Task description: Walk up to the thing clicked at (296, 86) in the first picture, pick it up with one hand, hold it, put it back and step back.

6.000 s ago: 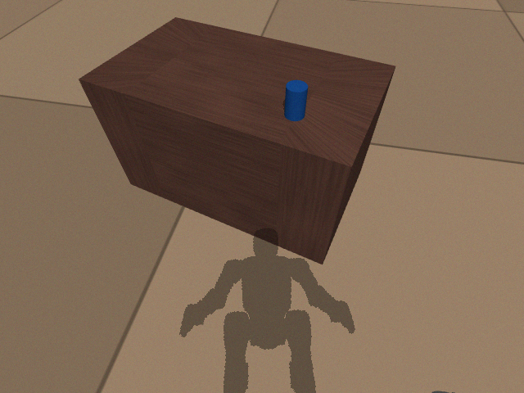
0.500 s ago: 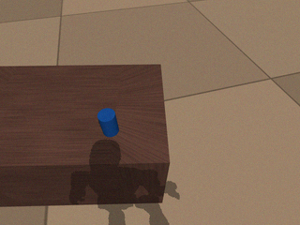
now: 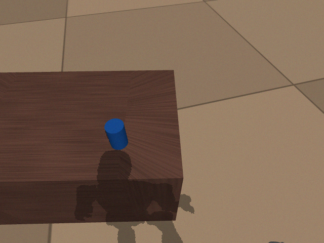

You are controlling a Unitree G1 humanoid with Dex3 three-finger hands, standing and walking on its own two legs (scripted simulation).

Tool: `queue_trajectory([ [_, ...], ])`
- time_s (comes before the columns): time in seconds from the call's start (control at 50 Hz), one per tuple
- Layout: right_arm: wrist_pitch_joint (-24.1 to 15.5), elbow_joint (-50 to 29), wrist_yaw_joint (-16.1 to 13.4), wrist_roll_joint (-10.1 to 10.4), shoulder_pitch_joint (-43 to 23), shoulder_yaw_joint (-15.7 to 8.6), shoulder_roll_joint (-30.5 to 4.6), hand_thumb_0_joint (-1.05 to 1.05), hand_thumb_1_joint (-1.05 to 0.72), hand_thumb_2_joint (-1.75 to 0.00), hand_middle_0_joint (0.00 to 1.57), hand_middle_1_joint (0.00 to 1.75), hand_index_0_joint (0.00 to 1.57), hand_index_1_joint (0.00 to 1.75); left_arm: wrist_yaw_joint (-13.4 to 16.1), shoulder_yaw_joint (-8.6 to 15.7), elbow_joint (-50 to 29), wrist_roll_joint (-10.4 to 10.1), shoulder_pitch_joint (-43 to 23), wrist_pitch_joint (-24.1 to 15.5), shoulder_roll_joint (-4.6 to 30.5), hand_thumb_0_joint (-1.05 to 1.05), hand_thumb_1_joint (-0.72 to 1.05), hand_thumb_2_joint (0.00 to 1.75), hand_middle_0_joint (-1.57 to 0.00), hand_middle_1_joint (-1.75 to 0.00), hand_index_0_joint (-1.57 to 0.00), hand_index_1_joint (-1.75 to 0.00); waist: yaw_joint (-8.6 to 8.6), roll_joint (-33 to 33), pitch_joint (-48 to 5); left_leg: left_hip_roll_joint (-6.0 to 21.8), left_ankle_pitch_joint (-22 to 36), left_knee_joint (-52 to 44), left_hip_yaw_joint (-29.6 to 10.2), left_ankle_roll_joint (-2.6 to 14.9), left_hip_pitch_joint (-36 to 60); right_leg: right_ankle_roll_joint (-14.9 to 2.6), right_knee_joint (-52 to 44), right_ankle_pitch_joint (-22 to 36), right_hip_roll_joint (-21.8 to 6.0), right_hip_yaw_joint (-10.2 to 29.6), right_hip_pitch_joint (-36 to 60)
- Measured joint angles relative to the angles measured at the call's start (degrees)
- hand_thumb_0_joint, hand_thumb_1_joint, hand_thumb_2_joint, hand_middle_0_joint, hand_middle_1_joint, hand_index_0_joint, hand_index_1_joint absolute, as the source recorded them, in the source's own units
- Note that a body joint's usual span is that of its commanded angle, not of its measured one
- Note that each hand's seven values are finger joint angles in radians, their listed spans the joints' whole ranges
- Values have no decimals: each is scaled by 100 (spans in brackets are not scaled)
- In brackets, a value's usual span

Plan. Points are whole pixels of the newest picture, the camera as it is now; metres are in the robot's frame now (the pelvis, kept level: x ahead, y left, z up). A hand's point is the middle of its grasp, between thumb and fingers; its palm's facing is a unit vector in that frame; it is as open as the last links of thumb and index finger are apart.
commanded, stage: stand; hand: left
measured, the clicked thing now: (116, 134) +0.49 +0.18 -0.13
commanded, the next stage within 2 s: rise first in 0.20 s
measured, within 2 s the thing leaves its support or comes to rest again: neither
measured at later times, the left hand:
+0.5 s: hand (78, 241) +0.16 +0.24 -0.14, palm faces +0.15 -0.94 -0.31, open 9.9 cm
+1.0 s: hand (69, 227) +0.18 +0.25 -0.08, palm faces +0.25 -0.90 -0.35, open 17.3 cm
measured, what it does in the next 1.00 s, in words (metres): stands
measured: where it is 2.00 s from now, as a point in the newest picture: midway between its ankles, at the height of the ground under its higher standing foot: outside the picture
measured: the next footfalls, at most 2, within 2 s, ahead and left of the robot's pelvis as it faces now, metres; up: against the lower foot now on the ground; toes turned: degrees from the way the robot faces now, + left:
none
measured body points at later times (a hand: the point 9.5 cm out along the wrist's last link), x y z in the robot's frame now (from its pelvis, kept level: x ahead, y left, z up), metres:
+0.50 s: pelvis -0.01 +0.00 -0.01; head +0.03 +0.00 +0.44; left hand +0.15 +0.29 -0.11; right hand +0.14 -0.29 -0.12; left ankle +0.02 +0.13 -0.75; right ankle -0.02 -0.15 -0.75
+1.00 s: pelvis +0.00 -0.01 +0.00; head +0.01 -0.01 +0.45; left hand +0.16 +0.30 -0.06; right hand +0.16 -0.28 -0.09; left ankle +0.02 +0.13 -0.75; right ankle -0.02 -0.15 -0.75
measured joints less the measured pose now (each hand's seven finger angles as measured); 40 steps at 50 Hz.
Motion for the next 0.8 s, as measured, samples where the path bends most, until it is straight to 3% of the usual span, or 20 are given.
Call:
queue_trajectory([
  [0.32,8,5,-1,-2,44,-12,-12,1,-90,-90,20,30,20,29,-2,10,5,10,44,4,-3,1,90,89,-20,-29,-20,-30,2,-9,19,11,1,-25,-2,-9,16,-10,-33,5,11,-3,19],
  [0.4,-289,-700,-194,395,-7,-102,125,1,-83,-83,15,24,15,23,179,104,-706,-402,2,-245,-132,1,84,83,-16,-23,-16,-24,-22,-5,189,19,-102,328,-4,-7,-336,-24,392,-133,16,15,-367],
  [0.48,-435,-1008,-363,459,-323,-362,307,1,-66,-65,11,16,11,15,343,418,-1161,-492,-360,-406,-281,1,66,66,-12,-16,-11,-17,25,0,198,50,-118,521,2,-19,-668,-35,604,-152,46,38,-716],
  [0.56,-456,-1295,-382,321,-338,-622,433,1,-42,-46,8,11,8,10,375,709,-1414,-332,-491,-441,-339,1,44,47,-10,-11,-9,-12,25,0,-44,58,-119,558,-4,-21,-854,-43,656,-163,54,36,-908],
  [0.68,-275,-1788,-370,308,191,-630,482,1,-9,-26,6,7,6,7,391,867,-1950,-307,-10,-341,-335,1,10,26,-8,-8,-8,-8,67,4,-343,58,-161,460,39,-32,-713,-49,586,-207,50,69,-797],
  [0.8,-239,-2115,-419,275,448,-592,550,0,18,-15,6,6,5,5,459,902,-2286,-283,264,-297,-366,0,-21,15,-7,-6,-7,-7,79,36,-255,53,-187,458,27,-37,-610,-54,599,-247,45,55,-695],
])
